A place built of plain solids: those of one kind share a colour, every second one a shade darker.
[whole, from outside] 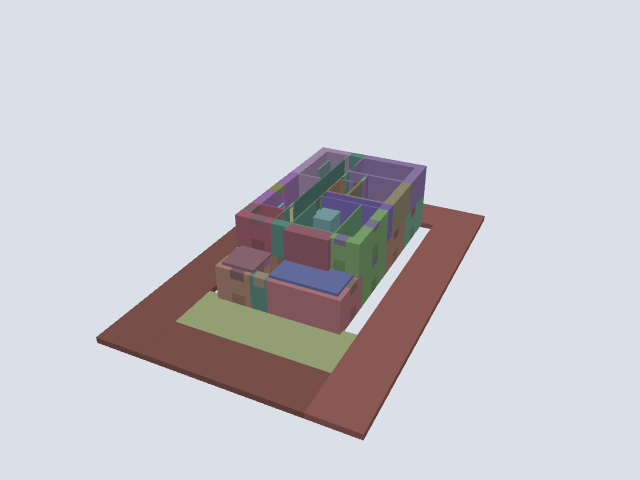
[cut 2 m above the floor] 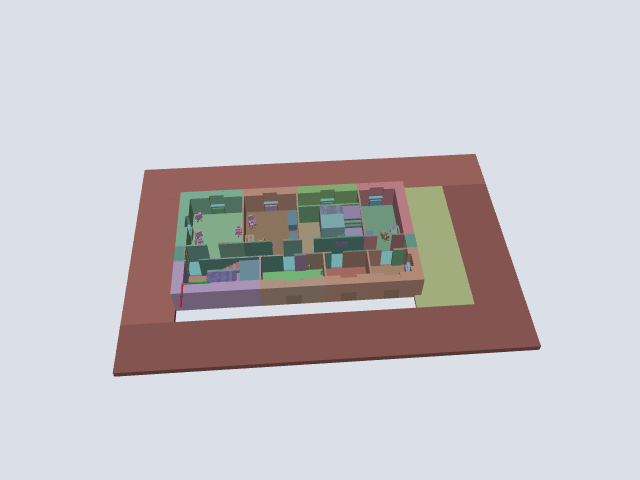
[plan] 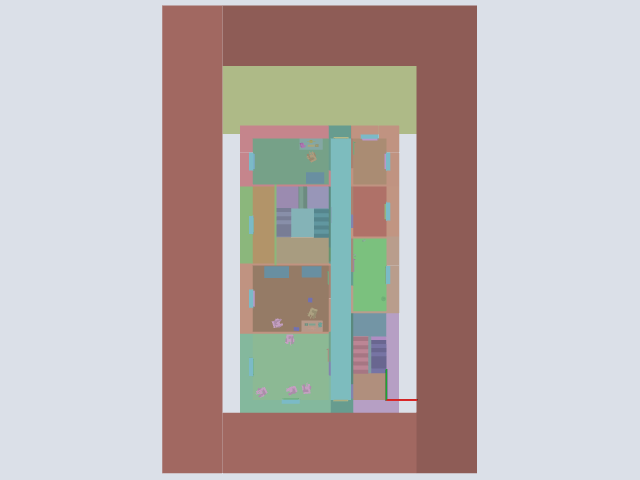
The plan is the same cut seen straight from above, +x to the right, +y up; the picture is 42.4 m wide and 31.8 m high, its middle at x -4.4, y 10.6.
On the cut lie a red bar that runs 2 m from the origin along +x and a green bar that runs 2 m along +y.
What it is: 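A small local radio station; a reception, a studio behind a window from its control room, a newsroom, offices and a record library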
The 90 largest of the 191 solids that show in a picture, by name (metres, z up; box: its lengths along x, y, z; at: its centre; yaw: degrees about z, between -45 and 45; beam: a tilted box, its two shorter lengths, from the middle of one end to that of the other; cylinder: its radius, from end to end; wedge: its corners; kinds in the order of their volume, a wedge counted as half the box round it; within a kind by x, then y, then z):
{
 "ground_garden_1": {"box": [4.0, 30.98, 0.5], "at": [-12.85, 10.64, -0.27]},
 "ground_garden_2": {"box": [12.85, 4.0, 0.5], "at": [-4.42, -2.85, -0.27]},
 "ground_garden_3": {"box": [12.85, 4.0, 0.5], "at": [-4.42, 24.13, -0.27]},
 "ground_garden_4": {"box": [4.0, 30.98, 0.5], "at": [4.0, 10.64, -0.27]},
 "wall_Sahall_1": {"box": [0.14, 4.83, 6.11], "at": [-2.27, 3.46, 2.81]},
 "wall_Sahall_2": {"box": [3.18, 0.85, 6.11], "at": [-0.75, -0.42, 2.81]},
 "wall_Sahall_3": {"box": [3.18, 0.14, 6.11], "at": [-0.75, 5.81, 2.81]},
 "wall_Sahall_4": {"box": [0.85, 6.73, 6.11], "at": [0.41, 2.52, 2.81]},
 "wall_control_1": {"box": [0.85, 4.31, 2.9], "at": [-9.28, 1.3, 4.41]},
 "wall_control_2": {"box": [6.02, 0.85, 2.9], "at": [-6.69, -0.42, 4.41]},
 "wall_control_3": {"box": [6.02, 0.25, 2.9], "at": [-6.69, 3.33, 4.41]},
 "wall_shut_1": {"box": [0.85, 2.09, 3.21], "at": [-9.28, 9.95, 1.36]},
 "wall_shut_2": {"box": [0.85, 2.09, 2.9], "at": [-9.28, 9.95, 4.41]},
 "wall_shut_3": {"box": [0.85, 2.09, 3.21], "at": [-9.28, 13.24, 1.36]},
 "wall_shut_4": {"box": [0.85, 2.8, 2.9], "at": [-9.28, 13.59, 4.41]},
 "wall_shut_5": {"box": [1.1, 0.85, 2.9], "at": [-9.15, 14.56, 4.41]},
 "wall_shut_6": {"box": [0.14, 5.37, 3.21], "at": [-7.35, 11.6, 1.36]},
 "wall_office_1": {"box": [0.85, 1.73, 3.21], "at": [-9.28, 5.25, 1.36]},
 "wall_office_2": {"box": [0.85, 1.73, 3.21], "at": [-9.28, 8.18, 1.36]},
 "wall_office_3": {"box": [6.02, 0.14, 3.21], "at": [-6.69, 4.46, 1.36]},
 "wall_office_4": {"box": [6.02, 0.14, 3.21], "at": [-6.69, 8.98, 1.36]},
 "wall_office_5": {"box": [0.64, 0.85, 3.21], "at": [-2.02, 17.75, 1.36]},
 "wall_office_6": {"box": [1.35, 0.85, 3.21], "at": [0.17, 17.75, 1.36]},
 "wall_office_7": {"box": [0.85, 1.07, 3.21], "at": [0.42, 14.67, 1.36]},
 "wall_office_8": {"box": [0.85, 1.78, 3.21], "at": [0.42, 17.29, 1.36]},
 "wall_reception_1": {"box": [0.85, 1.07, 3.21], "at": [-9.28, 14.67, 1.36]},
 "wall_reception_2": {"box": [0.85, 1.78, 3.21], "at": [-9.28, 17.29, 1.36]},
 "wall_reception_3": {"box": [6.02, 0.14, 3.21], "at": [-6.69, 14.21, 1.36]},
 "wall_reception_4": {"box": [6.02, 0.85, 3.21], "at": [-6.69, 17.75, 1.36]},
 "wall_green_1": {"box": [0.85, 2.44, 3.21], "at": [-9.28, 0.37, 1.36]},
 "wall_green_2": {"box": [0.85, 1.73, 3.21], "at": [-9.28, 3.66, 1.36]},
 "wall_green_3": {"box": [2.77, 0.85, 3.21], "at": [-8.32, -0.42, 1.36]},
 "wall_green_4": {"box": [2.06, 0.85, 3.21], "at": [-4.71, -0.42, 1.36]},
 "flightbSa_1": {"box": [1.01, 1.13, 3.05], "at": [-0.51, 2.33, 1.01]},
 "flightbSa_2": {"box": [1.01, 1.4, 2.88], "at": [-0.51, 2.47, 0.92]},
 "flightbSa_3": {"box": [1.01, 1.67, 2.71], "at": [-0.51, 2.6, 0.84]},
 "flightbSa_4": {"box": [1.01, 1.94, 2.54], "at": [-0.51, 2.74, 0.75]},
 "flightbSa_5": {"box": [1.01, 2.21, 2.37], "at": [-0.51, 2.88, 0.67]},
 "wall_corr_1": {"box": [0.14, 4.22, 3.21], "at": [-3.75, 4.64, 1.36]},
 "wall_corr_2": {"box": [0.14, 4.89, 2.9], "at": [-3.75, 12.54, 4.41]},
 "wall_corr_3": {"box": [0.14, 5.1, 3.21], "at": [-3.75, 12.65, 1.36]},
 "wall_corr_4": {"box": [1.62, 0.85, 2.9], "at": [-3.01, -0.42, 4.41]},
 "wall_corr_5": {"box": [1.62, 0.85, 2.9], "at": [-3.01, 14.56, 4.41]},
 "wall_corr_6": {"box": [0.14, 6.53, 3.21], "at": [-2.27, 4.32, 1.36]},
 "wall_corr_7": {"box": [0.14, 9.97, 2.9], "at": [-2.27, 6.04, 4.41]},
 "flightcSb_1": {"box": [1.0, 0.86, 3.22], "at": [-6.79, 11.21, 1.09]},
 "flightcSb_2": {"box": [1.0, 1.13, 3.05], "at": [-6.79, 11.35, 1.01]},
 "flightcSb_3": {"box": [1.0, 1.4, 2.88], "at": [-6.79, 11.48, 0.92]},
 "flightcSb_4": {"box": [1.0, 1.67, 2.71], "at": [-6.79, 11.62, 0.84]},
 "flightcSb_5": {"box": [1.0, 1.94, 2.54], "at": [-6.79, 11.75, 0.75]},
 "ground_street_1": {"box": [12.85, 4.5, 0.3], "at": [-4.42, 19.88, -0.17]},
 "wall_pierSb_1": {"box": [1.5, 1.89, 5.96], "at": [-5.55, 11.73, 2.88]},
 "wall_studio_1": {"box": [0.85, 4.77, 2.9], "at": [-9.28, 5.59, 4.41]},
 "wall_studio_2": {"box": [0.25, 3.22, 2.9], "at": [-5.58, 6.37, 4.41]},
 "wall_newsroom_1": {"box": [0.85, 2.79, 2.9], "at": [0.42, 7.13, 4.41]},
 "wall_newsroom_2": {"box": [0.85, 2.79, 2.9], "at": [0.42, 11.12, 4.41]},
 "pocket_1": {"box": [3.74, 1.16, 2.9], "at": [-5.55, 14.86, 4.41]},
 "wall_kitchen_1": {"box": [0.85, 1.95, 3.21], "at": [0.42, 6.71, 1.36]},
 "wall_kitchen_2": {"box": [0.85, 1.95, 3.21], "at": [0.42, 9.86, 1.36]},
 "flightaSa_1": {"box": [1.01, 2.21, 0.85], "at": [-1.71, 3.12, -0.09]},
 "flightaSa_2": {"box": [1.01, 1.94, 1.02], "at": [-1.71, 3.25, -0.01]},
 "flightaSa_3": {"box": [1.01, 1.67, 1.19], "at": [-1.71, 3.38, 0.08]},
 "flightaSa_4": {"box": [1.01, 1.4, 1.37], "at": [-1.71, 3.52, 0.16]},
 "flightaSa_5": {"box": [1.01, 1.13, 1.54], "at": [-1.71, 3.65, 0.25]},
 "wall_Sbhall_1": {"box": [0.14, 5.37, 6.11], "at": [-7.35, 11.6, 2.81]},
 "wall_Sbhall_2": {"box": [3.74, 0.14, 6.11], "at": [-5.55, 14.21, 2.81]},
 "wall_press_1": {"box": [0.85, 1.1, 2.9], "at": [-9.28, 8.5, 4.41]},
 "wall_press_2": {"box": [6.02, 0.14, 2.9], "at": [-6.69, 8.02, 4.41]},
 "wall_press_3": {"box": [6.02, 0.14, 2.9], "at": [-6.69, 8.98, 4.41]},
 "floor_halfSa_1": {"box": [2.19, 1.53, 2.21], "at": [-1.1, 4.97, 0.58]},
 "wall_wc_1": {"box": [0.85, 1.19, 3.21], "at": [0.42, 11.29, 1.36]},
 "wall_wc_2": {"box": [0.85, 1.19, 3.21], "at": [0.42, 13.68, 1.36]},
 "wall_1": {"box": [1.35, 0.85, 2.9], "at": [0.17, 14.56, 4.41]},
 "wall_2": {"box": [0.85, 1.1, 2.9], "at": [0.42, 14.44, 4.41]},
 "floor_corr_1": {"box": [1.34, 17.33, 0.25], "at": [-3.01, 8.66, -0.13]},
 "floor_green_1": {"box": [5.03, 4.39, 0.25], "at": [-6.33, 2.19, -0.13]},
 "floor_office_1": {"box": [5.03, 4.39, 0.25], "at": [-6.33, 6.72, -0.13]},
 "roof_reception_1": {"box": [5.62, 3.64, 0.25], "at": [-6.49, 15.96, 3.09]},
 "floor_qeSb_1": {"box": [1.46, 1.46, 2.38], "at": [-6.55, 13.41, 0.67]},
 "floor_1": {"box": [1.46, 1.46, 1.87], "at": [-4.55, 13.41, 0.42]},
 "floor_reception_1": {"box": [5.03, 3.05, 0.25], "at": [-6.33, 15.8, -0.13]},
 "floor_newsroom_1": {"box": [2.2, 6.5, 0.25], "at": [-1.1, 9.13, 3.09]},
 "floor_footSb_1": {"box": [3.46, 1.74, 0.52], "at": [-5.55, 9.92, -0.26]},
 "wall_spineSa_1": {"box": [0.21, 2.43, 5.96], "at": [-1.1, 3.0, 2.88]},
 "floor_kitchen_1": {"box": [2.2, 4.82, 0.25], "at": [-1.1, 8.29, -0.13]},
 "roof_office_1": {"box": [2.79, 3.64, 0.25], "at": [-0.94, 15.96, 3.09]},
 "floor_footSa_1": {"box": [2.19, 1.78, 0.52], "at": [-1.1, 0.89, -0.26]},
 "floor_shut_1": {"box": [1.43, 5.09, 0.25], "at": [-8.13, 11.6, -0.13]},
 "floor_wc_1": {"box": [2.2, 3.31, 0.25], "at": [-1.1, 12.49, -0.13]},
 "flightbSb_1": {"box": [0.59, 1.48, 2.04], "at": [-5.54, 13.41, 0.5]}
}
